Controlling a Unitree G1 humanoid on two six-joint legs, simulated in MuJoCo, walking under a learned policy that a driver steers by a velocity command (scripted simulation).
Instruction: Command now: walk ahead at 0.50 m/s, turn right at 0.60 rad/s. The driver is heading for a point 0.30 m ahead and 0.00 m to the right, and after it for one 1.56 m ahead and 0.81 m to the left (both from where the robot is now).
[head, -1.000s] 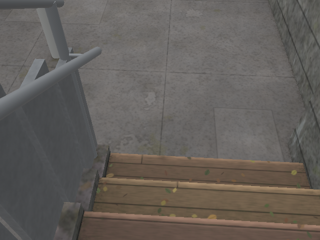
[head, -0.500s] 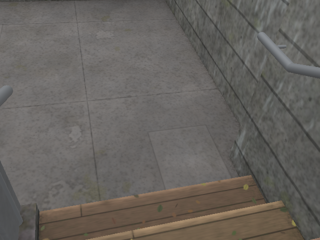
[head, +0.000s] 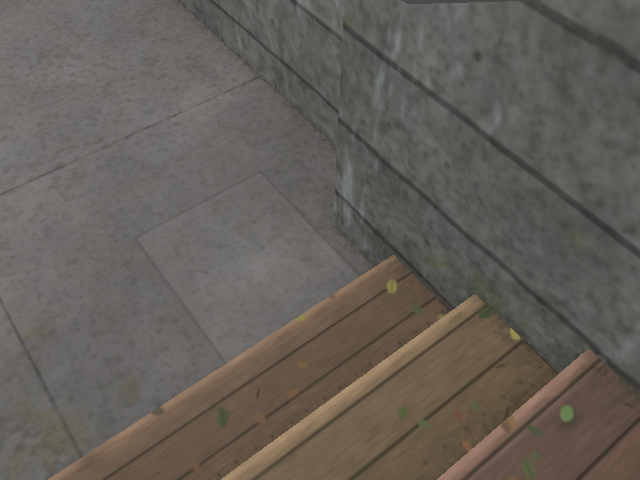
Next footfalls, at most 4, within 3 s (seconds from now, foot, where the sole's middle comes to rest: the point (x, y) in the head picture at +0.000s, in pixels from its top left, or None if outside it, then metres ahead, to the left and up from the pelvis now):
0.44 left None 0.33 0.23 -0.91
0.96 right None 0.46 0.04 -0.91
1.38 left None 0.30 0.24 -0.91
1.96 right None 0.44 0.06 -0.91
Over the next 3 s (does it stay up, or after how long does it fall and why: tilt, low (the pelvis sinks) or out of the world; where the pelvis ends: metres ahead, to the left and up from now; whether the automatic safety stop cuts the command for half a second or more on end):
stays up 0.52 0.45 -0.30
